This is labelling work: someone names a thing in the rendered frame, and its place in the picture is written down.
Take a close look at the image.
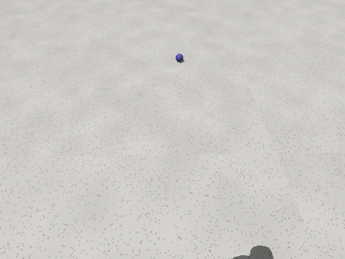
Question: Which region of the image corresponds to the ball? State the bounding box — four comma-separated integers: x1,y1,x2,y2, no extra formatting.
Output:
176,54,183,62

